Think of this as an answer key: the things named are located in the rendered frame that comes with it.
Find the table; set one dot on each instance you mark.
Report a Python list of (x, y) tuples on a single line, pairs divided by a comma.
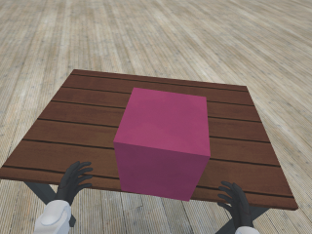
[(82, 119)]

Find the robot right hand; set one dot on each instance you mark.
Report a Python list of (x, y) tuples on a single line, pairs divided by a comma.
[(240, 208)]

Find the robot left hand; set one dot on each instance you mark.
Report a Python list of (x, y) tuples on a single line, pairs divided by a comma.
[(68, 187)]

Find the left robot forearm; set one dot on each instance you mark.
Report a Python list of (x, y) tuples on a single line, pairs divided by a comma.
[(54, 219)]

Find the carton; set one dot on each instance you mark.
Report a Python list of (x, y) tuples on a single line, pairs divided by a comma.
[(162, 144)]

